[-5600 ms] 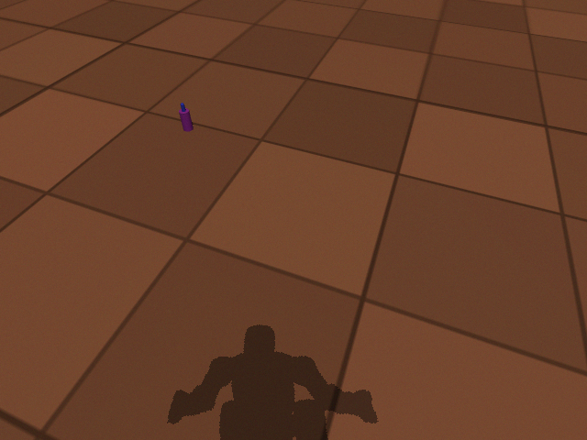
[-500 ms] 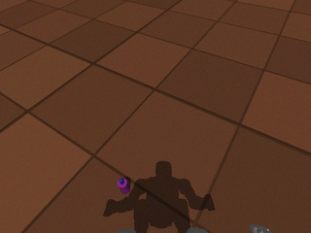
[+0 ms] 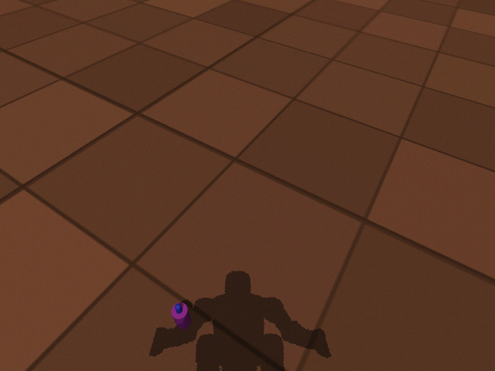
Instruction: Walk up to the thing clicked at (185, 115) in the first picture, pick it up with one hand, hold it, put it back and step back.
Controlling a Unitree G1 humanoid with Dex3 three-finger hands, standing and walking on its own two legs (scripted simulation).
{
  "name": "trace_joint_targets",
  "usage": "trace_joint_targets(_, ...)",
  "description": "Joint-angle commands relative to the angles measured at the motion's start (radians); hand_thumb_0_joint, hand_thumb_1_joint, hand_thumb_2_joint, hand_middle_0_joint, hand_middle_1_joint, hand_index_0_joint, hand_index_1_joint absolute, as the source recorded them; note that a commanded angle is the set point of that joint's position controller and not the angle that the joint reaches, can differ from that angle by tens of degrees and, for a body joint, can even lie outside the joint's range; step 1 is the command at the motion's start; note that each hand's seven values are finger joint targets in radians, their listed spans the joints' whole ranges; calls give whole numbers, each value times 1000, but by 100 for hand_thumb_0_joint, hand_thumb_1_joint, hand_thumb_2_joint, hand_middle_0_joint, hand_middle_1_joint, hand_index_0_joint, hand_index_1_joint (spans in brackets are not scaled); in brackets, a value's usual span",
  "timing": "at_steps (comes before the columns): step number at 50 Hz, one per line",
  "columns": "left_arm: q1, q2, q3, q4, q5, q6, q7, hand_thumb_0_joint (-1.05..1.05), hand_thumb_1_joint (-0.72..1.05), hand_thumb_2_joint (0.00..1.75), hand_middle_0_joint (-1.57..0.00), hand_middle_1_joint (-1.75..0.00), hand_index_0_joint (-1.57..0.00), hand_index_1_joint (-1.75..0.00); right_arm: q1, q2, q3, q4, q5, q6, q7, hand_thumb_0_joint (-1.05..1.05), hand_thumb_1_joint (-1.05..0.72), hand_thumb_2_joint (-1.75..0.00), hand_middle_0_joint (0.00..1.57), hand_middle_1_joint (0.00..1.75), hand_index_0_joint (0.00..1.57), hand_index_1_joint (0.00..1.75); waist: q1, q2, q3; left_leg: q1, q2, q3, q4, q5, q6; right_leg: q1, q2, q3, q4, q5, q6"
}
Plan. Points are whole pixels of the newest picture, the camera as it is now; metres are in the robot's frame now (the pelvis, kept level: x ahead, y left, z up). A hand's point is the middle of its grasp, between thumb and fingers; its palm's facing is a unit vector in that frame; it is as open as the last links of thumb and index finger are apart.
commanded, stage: walk up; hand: left
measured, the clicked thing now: (180, 314) +0.43 +0.23 -0.69
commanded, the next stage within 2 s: stand in 1.06 s
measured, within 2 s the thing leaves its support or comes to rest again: neither
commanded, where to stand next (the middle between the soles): +0.08 +0.00 m, yaw +0 degrees
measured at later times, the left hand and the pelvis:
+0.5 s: hand out of the picture +0.08 +0.24 -0.15, palm faces +0.01 -0.94 -0.34, open 7.4 cm; pelvis +0.01 -0.01 +0.00, yaw +1 degrees
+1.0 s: hand out of the picture +0.10 +0.24 -0.15, palm faces +0.00 -0.94 -0.34, open 7.4 cm; pelvis +0.02 -0.01 +0.00, yaw +1 degrees
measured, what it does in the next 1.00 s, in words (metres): stands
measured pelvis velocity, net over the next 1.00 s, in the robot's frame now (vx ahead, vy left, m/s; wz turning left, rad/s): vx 0.02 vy -0.01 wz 0.01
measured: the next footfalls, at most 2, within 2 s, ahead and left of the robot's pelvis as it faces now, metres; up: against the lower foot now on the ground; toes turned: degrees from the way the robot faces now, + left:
none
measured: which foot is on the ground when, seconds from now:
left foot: down 0.00-1.00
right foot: down 0.00-1.00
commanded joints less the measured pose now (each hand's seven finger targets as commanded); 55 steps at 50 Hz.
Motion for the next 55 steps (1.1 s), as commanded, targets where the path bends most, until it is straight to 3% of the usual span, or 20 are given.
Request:
trace_joint_targets(1, -64, 200, 40, -47, -2, -26, 10, 0, 90, 90, -20, -30, -20, -30, -58, -213, -41, -57, 10, -20, -16, 0, -90, -90, 20, 30, 20, 30, -6, 13, -105, 25, 122, -128, -76, 74, 22, 40, -106, 110, -67, 59, -37)
trace_joint_targets(11, -54, 194, 44, -21, 2, -28, 16, 0, 90, 90, -20, -30, -20, -30, -96, -199, -43, -46, 12, -9, -15, 0, -90, -90, 20, 30, 20, 30, -3, -25, -90, 77, 122, -122, -83, 118, 17, 16, -109, 100, -91, 86, -27)
trace_joint_targets(20, -56, 193, 51, -27, 7, -27, 17, 0, 90, 90, -20, -30, -20, -30, -110, -192, -41, -47, 10, -7, -14, 0, -90, -90, 20, 30, 20, 30, 2, 6, -83, 48, 120, -124, -104, 84, 12, 45, -106, 93, -103, 50, -24)
trace_joint_targets(44, -67, 190, 60, -50, 7, -19, 16, 0, 90, 90, -20, -30, -20, -30, -64, -192, -37, -45, 7, -11, -19, 0, -90, -90, 20, 30, 20, 30, 1, 9, -85, 32, 117, -119, -106, 103, 9, 77, -101, 94, -83, 79, -31)
trace_joint_targets(55, -61, 194, 53, -53, 7, -16, 18, 0, 90, 90, -20, -30, -20, -30, -67, -194, -35, -58, 2, -14, -22, 0, -90, -90, 20, 30, 20, 30, -5, 12, -91, 48, 129, -124, -123, 102, 1, 63, -103, 90, -84, 28, -36)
